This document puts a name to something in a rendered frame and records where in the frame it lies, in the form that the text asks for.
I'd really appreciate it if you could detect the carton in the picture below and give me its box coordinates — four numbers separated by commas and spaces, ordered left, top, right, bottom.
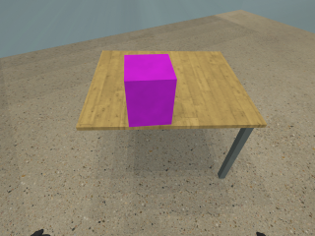
124, 54, 177, 127

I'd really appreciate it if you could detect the table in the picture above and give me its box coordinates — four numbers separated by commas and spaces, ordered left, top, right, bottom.
76, 50, 267, 179

